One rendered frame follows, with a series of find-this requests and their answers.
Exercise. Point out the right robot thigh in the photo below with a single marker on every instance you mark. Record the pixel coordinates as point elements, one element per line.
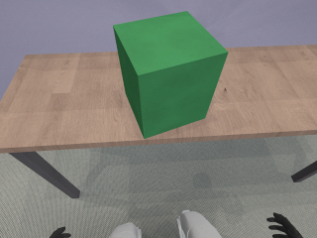
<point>192,224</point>

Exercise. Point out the robot left hand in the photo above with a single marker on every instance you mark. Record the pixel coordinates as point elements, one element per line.
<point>58,233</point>

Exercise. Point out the robot thigh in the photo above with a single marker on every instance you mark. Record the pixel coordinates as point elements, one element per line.
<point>192,224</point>
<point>128,230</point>

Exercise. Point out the table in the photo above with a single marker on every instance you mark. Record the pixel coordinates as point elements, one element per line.
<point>78,101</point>

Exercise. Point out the left robot thigh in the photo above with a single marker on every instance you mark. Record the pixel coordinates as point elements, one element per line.
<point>128,230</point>

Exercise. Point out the robot right hand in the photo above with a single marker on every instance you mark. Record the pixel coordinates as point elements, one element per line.
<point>286,227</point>

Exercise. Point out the carton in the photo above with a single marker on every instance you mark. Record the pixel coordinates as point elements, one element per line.
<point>170,66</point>

